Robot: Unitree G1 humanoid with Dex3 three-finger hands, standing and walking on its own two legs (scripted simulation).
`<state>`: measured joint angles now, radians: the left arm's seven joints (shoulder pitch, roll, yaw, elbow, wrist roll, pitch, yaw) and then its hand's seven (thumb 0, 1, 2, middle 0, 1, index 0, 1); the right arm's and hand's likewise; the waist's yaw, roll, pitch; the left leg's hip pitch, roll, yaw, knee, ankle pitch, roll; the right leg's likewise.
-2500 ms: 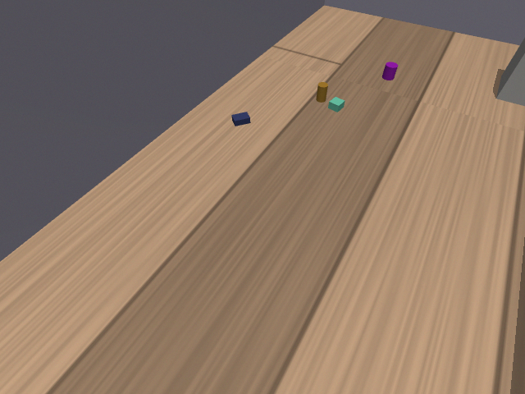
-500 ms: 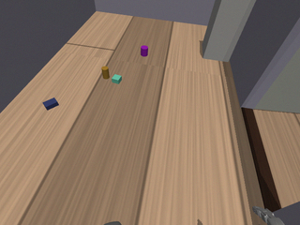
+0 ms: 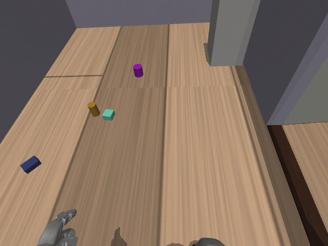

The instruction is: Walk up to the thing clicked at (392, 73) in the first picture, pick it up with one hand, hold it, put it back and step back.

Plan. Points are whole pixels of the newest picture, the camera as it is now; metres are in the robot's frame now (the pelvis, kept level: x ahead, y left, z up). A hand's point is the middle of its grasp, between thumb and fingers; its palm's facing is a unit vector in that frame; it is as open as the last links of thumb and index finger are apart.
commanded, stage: walk up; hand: left
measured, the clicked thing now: (138, 69) +1.73 +0.31 -0.71
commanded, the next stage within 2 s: none
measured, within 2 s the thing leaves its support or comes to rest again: neither
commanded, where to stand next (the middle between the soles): +1.37 +0.06 m, yaw +1 degrees
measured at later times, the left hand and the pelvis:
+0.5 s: hand (74, 181) +0.33 +0.33 -0.14, palm faces -0.05 -0.93 -0.35, open 7.4 cm; pelvis +0.29 +0.04 +0.01, yaw -1 degrees
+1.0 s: hand (106, 108) +0.62 +0.25 -0.10, palm faces +0.00 -0.92 -0.40, open 7.4 cm; pelvis +0.54 -0.01 +0.01, yaw +0 degrees
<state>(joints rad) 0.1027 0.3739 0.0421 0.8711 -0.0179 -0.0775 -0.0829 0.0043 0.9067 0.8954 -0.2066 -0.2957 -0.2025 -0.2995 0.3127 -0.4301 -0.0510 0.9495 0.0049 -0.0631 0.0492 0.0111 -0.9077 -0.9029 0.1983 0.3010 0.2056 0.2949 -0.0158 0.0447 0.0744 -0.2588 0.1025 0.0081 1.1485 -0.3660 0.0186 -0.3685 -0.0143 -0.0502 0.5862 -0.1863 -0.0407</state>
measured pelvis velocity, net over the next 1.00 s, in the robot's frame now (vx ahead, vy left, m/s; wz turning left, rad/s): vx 0.54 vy -0.01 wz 0.00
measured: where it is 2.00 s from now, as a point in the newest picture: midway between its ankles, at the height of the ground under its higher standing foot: (169, 127)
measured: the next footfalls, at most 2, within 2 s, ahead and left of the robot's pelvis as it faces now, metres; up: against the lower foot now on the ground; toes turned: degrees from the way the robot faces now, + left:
left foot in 0.34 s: +0.38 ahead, +0.17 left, +0.00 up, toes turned +6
right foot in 0.76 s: +0.62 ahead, -0.12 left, +0.00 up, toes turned -7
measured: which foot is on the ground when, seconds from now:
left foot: up 0.00-0.32, down 0.34-0.80, up 0.82-1.00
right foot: down 0.00-0.36, up 0.38-0.74, down 0.76-1.00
